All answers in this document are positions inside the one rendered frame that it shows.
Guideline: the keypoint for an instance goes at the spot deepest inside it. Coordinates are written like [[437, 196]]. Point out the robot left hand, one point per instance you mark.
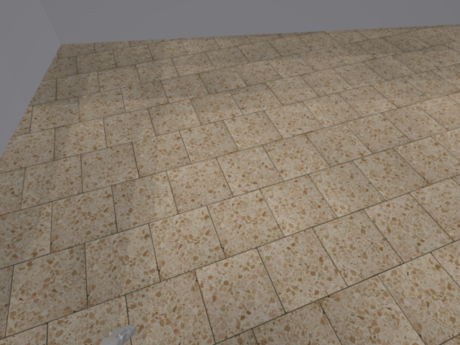
[[119, 335]]

